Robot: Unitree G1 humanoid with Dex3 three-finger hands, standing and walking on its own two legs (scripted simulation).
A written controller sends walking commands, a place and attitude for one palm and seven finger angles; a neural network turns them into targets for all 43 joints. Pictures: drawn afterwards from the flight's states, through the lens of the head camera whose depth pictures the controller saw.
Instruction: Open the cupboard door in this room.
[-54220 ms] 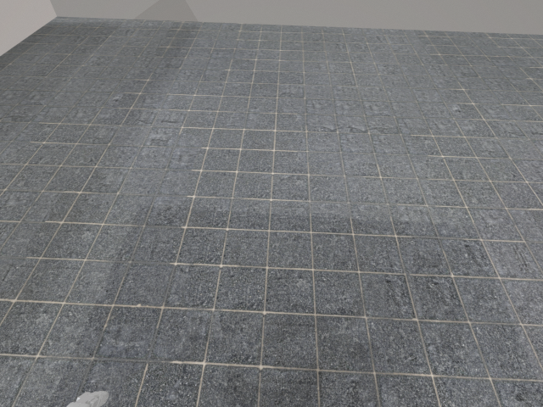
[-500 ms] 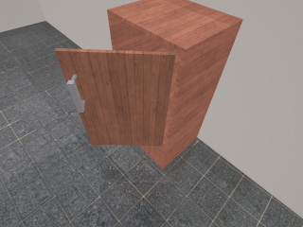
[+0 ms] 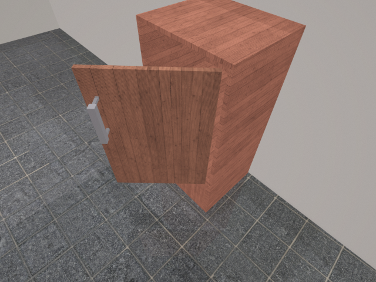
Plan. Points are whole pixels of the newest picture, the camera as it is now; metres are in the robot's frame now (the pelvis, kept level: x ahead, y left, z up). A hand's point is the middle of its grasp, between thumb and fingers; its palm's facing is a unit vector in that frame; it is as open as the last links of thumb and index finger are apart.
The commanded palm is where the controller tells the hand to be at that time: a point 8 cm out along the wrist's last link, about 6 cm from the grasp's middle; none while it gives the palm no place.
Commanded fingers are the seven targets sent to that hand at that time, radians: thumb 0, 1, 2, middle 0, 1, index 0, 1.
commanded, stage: look again from close up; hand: left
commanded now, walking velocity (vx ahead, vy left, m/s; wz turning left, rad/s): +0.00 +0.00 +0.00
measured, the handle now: (100, 120) +0.57 +0.32 -0.03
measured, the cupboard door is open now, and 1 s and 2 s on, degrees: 46 46 46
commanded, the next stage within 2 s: shuffle to correct the standing spot in 0.32 s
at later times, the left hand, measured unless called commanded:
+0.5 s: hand out of the picture +0.00 +0.19 -0.17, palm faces +0.02 -0.97 -0.23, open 7.4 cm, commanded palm none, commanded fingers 0.00 0.90 0.90 -0.20 -0.30 -0.20 -0.30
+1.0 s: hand out of the picture +0.05 +0.24 -0.18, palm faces +0.05 -0.97 -0.23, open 7.4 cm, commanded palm none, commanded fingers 0.00 0.90 0.90 -0.20 -0.30 -0.20 -0.30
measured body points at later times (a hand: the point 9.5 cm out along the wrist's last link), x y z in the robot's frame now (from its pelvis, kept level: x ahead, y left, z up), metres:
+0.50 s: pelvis +0.00 +0.00 +0.00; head +0.01 +0.00 +0.45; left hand +0.00 +0.24 -0.16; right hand +0.03 -0.24 -0.15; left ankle +0.02 +0.12 -0.74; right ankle -0.07 -0.11 -0.74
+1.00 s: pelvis +0.03 +0.05 +0.00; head +0.06 +0.05 +0.45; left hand +0.05 +0.29 -0.16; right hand +0.04 -0.17 -0.16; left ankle +0.02 +0.12 -0.74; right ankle +0.02 -0.06 -0.69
